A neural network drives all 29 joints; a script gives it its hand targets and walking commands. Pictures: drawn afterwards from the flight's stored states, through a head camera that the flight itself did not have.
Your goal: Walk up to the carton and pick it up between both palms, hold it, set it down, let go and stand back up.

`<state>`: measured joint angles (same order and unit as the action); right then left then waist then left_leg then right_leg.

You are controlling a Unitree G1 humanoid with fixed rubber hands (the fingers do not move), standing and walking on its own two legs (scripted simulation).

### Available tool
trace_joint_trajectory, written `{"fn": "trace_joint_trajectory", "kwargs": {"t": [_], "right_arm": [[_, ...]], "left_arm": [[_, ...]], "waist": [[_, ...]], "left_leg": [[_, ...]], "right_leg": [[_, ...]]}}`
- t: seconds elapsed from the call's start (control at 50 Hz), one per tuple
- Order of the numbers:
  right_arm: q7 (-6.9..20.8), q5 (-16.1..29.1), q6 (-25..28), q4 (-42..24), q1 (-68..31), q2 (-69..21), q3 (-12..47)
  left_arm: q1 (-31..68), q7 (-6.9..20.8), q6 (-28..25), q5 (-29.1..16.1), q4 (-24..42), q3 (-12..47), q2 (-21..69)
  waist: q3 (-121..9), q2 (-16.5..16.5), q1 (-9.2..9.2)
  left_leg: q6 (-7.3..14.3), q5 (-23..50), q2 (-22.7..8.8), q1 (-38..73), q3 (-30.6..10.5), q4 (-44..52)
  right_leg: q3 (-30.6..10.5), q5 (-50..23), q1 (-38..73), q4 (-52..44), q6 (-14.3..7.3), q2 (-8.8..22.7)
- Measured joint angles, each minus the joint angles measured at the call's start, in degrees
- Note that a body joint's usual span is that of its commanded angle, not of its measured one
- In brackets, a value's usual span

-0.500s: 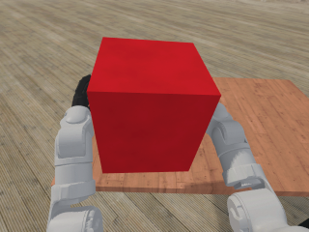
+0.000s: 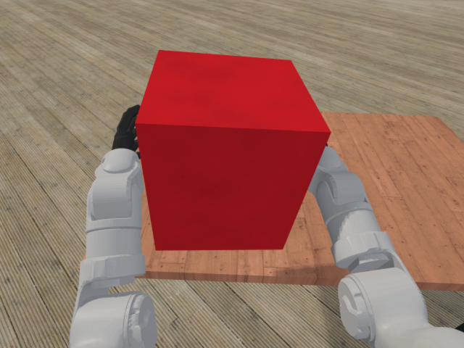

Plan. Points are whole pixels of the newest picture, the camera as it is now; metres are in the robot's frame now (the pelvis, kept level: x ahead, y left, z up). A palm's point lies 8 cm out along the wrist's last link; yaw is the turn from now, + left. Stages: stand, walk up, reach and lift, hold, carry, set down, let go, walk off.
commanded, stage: hold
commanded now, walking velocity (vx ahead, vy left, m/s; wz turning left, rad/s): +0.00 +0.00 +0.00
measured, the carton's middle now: (223, 154) +0.38 +0.00 +0.19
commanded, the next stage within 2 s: none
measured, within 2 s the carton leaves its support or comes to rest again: neither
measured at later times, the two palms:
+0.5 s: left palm (124, 156) +0.37 +0.16 +0.19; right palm (309, 149) +0.38 -0.15 +0.19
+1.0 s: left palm (125, 155) +0.36 +0.16 +0.20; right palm (314, 152) +0.37 -0.15 +0.19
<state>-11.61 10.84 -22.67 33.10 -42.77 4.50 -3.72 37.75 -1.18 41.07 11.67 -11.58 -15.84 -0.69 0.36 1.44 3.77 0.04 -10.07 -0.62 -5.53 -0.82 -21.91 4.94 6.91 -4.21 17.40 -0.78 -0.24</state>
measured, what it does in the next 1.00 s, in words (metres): stands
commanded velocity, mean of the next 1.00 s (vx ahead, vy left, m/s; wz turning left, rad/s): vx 0.00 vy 0.00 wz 0.00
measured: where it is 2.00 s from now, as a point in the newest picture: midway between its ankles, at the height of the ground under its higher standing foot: outside the picture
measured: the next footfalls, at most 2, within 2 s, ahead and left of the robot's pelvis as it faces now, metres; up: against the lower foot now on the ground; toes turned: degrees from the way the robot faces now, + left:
none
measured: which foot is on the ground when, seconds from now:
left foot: down 0.00-1.00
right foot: down 0.00-1.00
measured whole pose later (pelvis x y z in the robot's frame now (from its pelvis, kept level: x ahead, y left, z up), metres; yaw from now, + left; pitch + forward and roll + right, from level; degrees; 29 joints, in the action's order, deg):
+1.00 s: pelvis +0.01 +0.00 +0.00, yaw +0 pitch -8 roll -1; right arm -12.5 12.6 -24.4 26.2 -38.3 4.4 -1.7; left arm 33.1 -0.6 43.6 12.4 -3.6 -14.7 0.2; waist 1.0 1.3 4.4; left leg 0.0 -11.5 -0.9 -3.5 -0.6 -22.6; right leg 4.6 7.6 -1.8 17.0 -0.6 -0.5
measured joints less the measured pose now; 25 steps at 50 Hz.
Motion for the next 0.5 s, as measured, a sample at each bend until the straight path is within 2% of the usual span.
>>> {"fn": "trace_joint_trajectory", "kwargs": {"t": [0.2,0.4,0.5], "right_arm": [[-0.9,0.8,-0.1,-1.0,0.7,0.0,1.2],[-1.8,2.1,-1.4,-5.0,3.0,-0.1,2.1],[-2.0,3.1,-1.8,-7.9,4.5,0.1,3.0]], "left_arm": [[-1.1,0.2,-0.4,-0.9,0.5,0.2,-0.5],[-3.4,0.4,0.6,-1.1,4.0,0.9,-0.4],[-5.4,0.4,1.6,-1.0,7.9,1.5,-0.1]], "waist": [[-0.1,0.0,0.23],[0.3,0.1,0.81],[0.6,0.0,1.07]], "left_leg": [[-0.2,-0.4,-0.1,-0.3,-0.6,-0.3],[-0.2,-1.4,-0.1,0.6,-1.0,-0.8],[-0.2,-2.0,-0.2,1.0,-0.8,-1.3]], "right_leg": [[0.6,0.6,0.0,0.1,-0.1,-0.1],[0.9,1.2,1.3,-0.1,0.1,-0.1],[0.7,1.3,2.0,-0.4,0.2,-0.3]]}}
